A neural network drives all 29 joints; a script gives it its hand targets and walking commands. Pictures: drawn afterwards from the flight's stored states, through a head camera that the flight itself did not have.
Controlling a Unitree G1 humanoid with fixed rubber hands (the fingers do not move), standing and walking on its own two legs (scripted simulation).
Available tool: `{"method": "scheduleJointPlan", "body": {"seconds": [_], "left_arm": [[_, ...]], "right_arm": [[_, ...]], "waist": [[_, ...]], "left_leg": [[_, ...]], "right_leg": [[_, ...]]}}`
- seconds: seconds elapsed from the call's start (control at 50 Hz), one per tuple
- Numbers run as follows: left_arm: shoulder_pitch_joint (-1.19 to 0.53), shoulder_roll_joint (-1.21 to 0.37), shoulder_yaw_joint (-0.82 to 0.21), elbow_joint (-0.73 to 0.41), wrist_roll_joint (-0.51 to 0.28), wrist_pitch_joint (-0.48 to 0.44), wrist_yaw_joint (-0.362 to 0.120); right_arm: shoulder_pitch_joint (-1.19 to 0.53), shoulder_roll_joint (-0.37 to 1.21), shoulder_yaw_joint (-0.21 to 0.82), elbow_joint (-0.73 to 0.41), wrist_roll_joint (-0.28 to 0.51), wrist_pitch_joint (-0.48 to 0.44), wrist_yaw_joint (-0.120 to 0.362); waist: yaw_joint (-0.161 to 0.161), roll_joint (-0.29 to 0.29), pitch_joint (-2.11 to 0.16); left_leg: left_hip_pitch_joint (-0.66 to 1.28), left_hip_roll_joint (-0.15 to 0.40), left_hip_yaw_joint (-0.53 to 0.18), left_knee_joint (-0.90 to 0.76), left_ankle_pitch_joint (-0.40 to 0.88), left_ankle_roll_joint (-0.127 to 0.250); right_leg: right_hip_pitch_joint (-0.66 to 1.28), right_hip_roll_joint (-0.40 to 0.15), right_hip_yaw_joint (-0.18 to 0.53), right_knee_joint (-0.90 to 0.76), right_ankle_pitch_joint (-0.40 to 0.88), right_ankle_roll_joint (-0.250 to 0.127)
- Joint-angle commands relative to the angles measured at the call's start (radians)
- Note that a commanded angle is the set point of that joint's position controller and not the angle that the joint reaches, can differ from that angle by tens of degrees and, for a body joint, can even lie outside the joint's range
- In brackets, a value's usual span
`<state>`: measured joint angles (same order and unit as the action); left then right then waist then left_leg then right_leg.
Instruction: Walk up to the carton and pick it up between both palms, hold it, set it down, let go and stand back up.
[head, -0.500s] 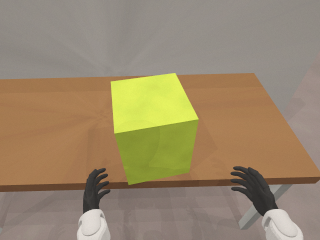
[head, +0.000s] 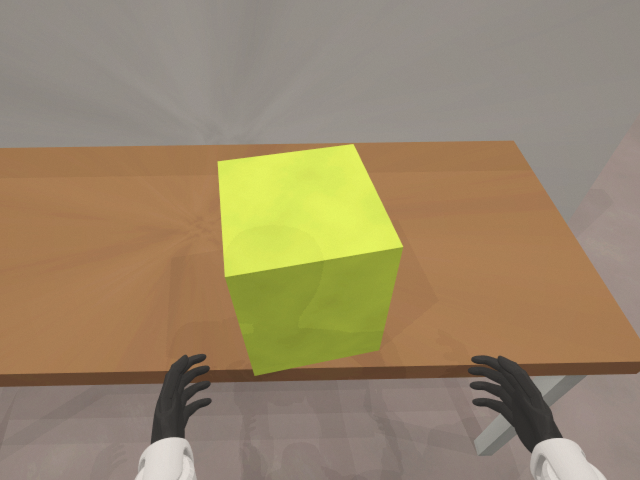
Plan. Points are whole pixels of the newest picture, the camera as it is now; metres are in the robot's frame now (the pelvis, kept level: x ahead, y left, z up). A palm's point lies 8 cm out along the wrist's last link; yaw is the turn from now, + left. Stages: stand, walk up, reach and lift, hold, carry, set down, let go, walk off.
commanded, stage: set down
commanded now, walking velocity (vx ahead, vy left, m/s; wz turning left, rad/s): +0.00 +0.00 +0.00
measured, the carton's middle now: (303, 261) +0.44 +0.05 +0.02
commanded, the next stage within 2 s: let go in 1.52 s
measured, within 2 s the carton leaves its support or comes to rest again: neither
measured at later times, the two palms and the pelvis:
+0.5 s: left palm (163, 435) +0.21 +0.21 -0.03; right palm (523, 438) +0.22 -0.23 -0.04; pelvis +0.02 +0.00 +0.00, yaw +0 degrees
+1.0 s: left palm (156, 451) +0.19 +0.22 -0.06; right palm (514, 460) +0.20 -0.22 -0.07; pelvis +0.02 +0.00 +0.00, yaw +0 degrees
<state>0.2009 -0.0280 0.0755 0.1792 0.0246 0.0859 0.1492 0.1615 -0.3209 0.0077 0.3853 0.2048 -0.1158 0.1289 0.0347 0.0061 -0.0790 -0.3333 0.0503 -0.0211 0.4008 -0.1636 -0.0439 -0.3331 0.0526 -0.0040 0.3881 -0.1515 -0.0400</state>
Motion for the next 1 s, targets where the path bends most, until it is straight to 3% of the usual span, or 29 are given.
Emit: {"method": "scheduleJointPlan", "body": {"seconds": [0.0,0.02,0.04,0.1,0.14,0.2,0.26,0.32,0.34,0.44,0.5,0.56,0.62,0.66,0.76,0.8,0.82,0.84,0.9,0.94,0.98], "left_arm": [[-0.027,0.166,-0.075,-0.028,-0.036,-0.037,-0.035],[-0.029,0.175,-0.071,-0.057,-0.045,-0.044,-0.037],[-0.01,0.177,-0.066,-0.007,-0.04,-0.041,-0.048],[0.005,0.195,-0.053,0.012,-0.046,-0.053,-0.066],[0.024,0.2,-0.057,0.046,-0.044,-0.057,-0.081],[0.029,0.209,-0.049,0.045,-0.036,-0.059,-0.085],[0.03,0.217,-0.048,0.042,-0.027,-0.071,-0.092],[0.031,0.232,-0.036,0.081,-0.04,-0.071,-0.109],[0.02,0.255,-0.027,0.067,-0.051,-0.076,-0.115],[0.031,0.26,-0.014,0.069,-0.044,-0.067,-0.121],[0.009,0.268,-0.008,0.133,-0.035,-0.04,-0.14],[-0.006,0.287,-0.007,0.062,-0.05,-0.047,-0.141],[-0.005,0.293,-0.006,0.155,-0.037,-0.03,-0.152],[-0.014,0.3,-0.006,0.096,-0.052,-0.038,-0.146],[-0.033,0.302,-0.019,0.164,-0.036,-0.015,-0.155],[-0.06,0.324,-0.015,0.135,-0.045,-0.018,-0.156],[-0.067,0.319,-0.018,0.174,-0.04,-0.003,-0.164],[-0.068,0.325,-0.022,0.145,-0.045,-0.007,-0.16],[-0.045,0.341,-0.015,0.168,-0.044,-0.001,-0.167],[-0.032,0.335,-0.009,0.128,-0.034,-0.007,-0.162],[-0.024,0.344,-0.005,0.16,-0.031,-0.009,-0.17]], "right_arm": [[-0.005,-0.051,-0.03,-0.06,-0.028,-0.057,-0.019],[-0.012,-0.053,-0.023,-0.08,-0.023,-0.067,-0.019],[0.007,-0.031,-0.01,-0.053,-0.032,-0.072,-0.025],[0.027,-0.013,0.01,-0.044,-0.033,-0.091,-0.039],[0.037,0.0,0.017,0.002,-0.043,-0.098,-0.044],[0.036,0.008,0.028,0.005,-0.041,-0.12,-0.05],[0.047,0.009,0.025,0.047,-0.041,-0.141,-0.055],[0.047,0.029,0.039,0.059,-0.052,-0.149,-0.069],[0.055,0.031,0.041,0.042,-0.05,-0.163,-0.082],[0.059,0.029,0.042,0.058,-0.043,-0.173,-0.089],[0.058,0.049,0.044,0.09,-0.082,-0.157,-0.104],[0.046,0.056,0.039,0.087,-0.071,-0.166,-0.111],[0.049,0.08,0.041,0.12,-0.098,-0.157,-0.119],[0.039,0.073,0.037,0.082,-0.087,-0.167,-0.115],[0.011,0.087,0.03,0.15,-0.122,-0.159,-0.13],[-0.011,0.094,0.015,0.147,-0.129,-0.156,-0.131],[-0.005,0.107,0.014,0.185,-0.147,-0.148,-0.142],[-0.008,0.111,0.015,0.164,-0.144,-0.154,-0.139],[0.004,0.101,-0.001,0.187,-0.157,-0.167,-0.15],[-0.006,0.099,-0.005,0.15,-0.157,-0.186,-0.148],[0.003,0.111,0.001,0.177,-0.158,-0.186,-0.158]], "waist": [[0.002,-0.124,-0.026],[0.006,-0.121,-0.053],[-0.008,-0.133,-0.042],[0.001,-0.134,-0.05],[-0.011,-0.13,-0.036],[0.005,-0.103,-0.025],[-0.003,-0.087,-0.044],[-0.012,-0.114,-0.044],[-0.013,-0.126,-0.064],[0.003,-0.088,-0.033],[-0.02,-0.12,0.006],[-0.005,-0.093,-0.027],[-0.015,-0.108,0.014],[-0.012,-0.097,-0.019],[-0.017,-0.067,0.022],[-0.022,-0.085,0.018],[-0.035,-0.076,0.039],[-0.028,-0.061,0.027],[-0.037,-0.076,0.0],[-0.016,-0.077,-0.012],[-0.03,-0.077,-0.007]], "left_leg": [[0.218,-0.066,0.076,-0.089,0.027,0.037],[0.213,-0.071,0.081,-0.087,0.043,0.039],[0.21,-0.07,0.075,-0.084,0.031,0.043],[0.201,-0.075,0.075,-0.082,0.042,0.043],[0.21,-0.08,0.074,-0.081,0.052,0.038],[0.206,-0.08,0.076,-0.077,0.058,0.039],[0.22,-0.078,0.068,-0.067,0.084,0.034],[0.212,-0.082,0.072,-0.068,0.064,0.039],[0.202,-0.088,0.075,-0.063,0.078,0.041],[0.223,-0.083,0.075,-0.069,0.073,0.043],[0.212,-0.085,0.079,-0.071,0.022,0.052],[0.229,-0.082,0.079,-0.066,0.072,0.042],[0.217,-0.083,0.074,-0.063,0.016,0.052],[0.235,-0.083,0.076,-0.067,0.038,0.043],[0.224,-0.077,0.082,-0.071,-0.018,0.048],[0.23,-0.08,0.087,-0.066,-0.023,0.052],[0.225,-0.079,0.087,-0.069,-0.042,0.045],[0.219,-0.079,0.086,-0.063,-0.044,0.048],[0.235,-0.081,0.091,-0.056,-0.021,0.045],[0.229,-0.078,0.092,-0.059,0.005,0.046],[0.212,-0.081,0.089,-0.054,-0.007,0.044]], "right_leg": [[0.204,-0.055,0.07,-0.116,-0.08,0.03],[0.221,-0.056,0.072,-0.119,-0.053,0.033],[0.227,-0.064,0.085,-0.122,-0.031,0.034],[0.255,-0.066,0.082,-0.111,0.033,0.044],[0.254,-0.063,0.07,-0.11,0.062,0.046],[0.247,-0.065,0.064,-0.109,0.072,0.045],[0.25,-0.065,0.057,-0.098,0.132,0.044],[0.264,-0.073,0.065,-0.101,0.136,0.056],[0.292,-0.078,0.072,-0.095,0.19,0.059],[0.269,-0.069,0.043,-0.098,0.151,0.055],[0.246,-0.081,0.056,-0.115,0.096,0.063],[0.272,-0.073,0.045,-0.097,0.144,0.057],[0.228,-0.081,0.047,-0.113,0.081,0.058],[0.249,-0.073,0.042,-0.106,0.079,0.055],[0.212,-0.079,0.038,-0.114,0.004,0.051],[0.215,-0.073,0.036,-0.114,-0.024,0.05],[0.217,-0.086,0.048,-0.114,-0.014,0.055],[0.201,-0.082,0.037,-0.117,-0.034,0.05],[0.221,-0.085,0.042,-0.107,0.041,0.057],[0.244,-0.084,0.029,-0.096,0.091,0.059],[0.259,-0.093,0.036,-0.09,0.123,0.066]]}}
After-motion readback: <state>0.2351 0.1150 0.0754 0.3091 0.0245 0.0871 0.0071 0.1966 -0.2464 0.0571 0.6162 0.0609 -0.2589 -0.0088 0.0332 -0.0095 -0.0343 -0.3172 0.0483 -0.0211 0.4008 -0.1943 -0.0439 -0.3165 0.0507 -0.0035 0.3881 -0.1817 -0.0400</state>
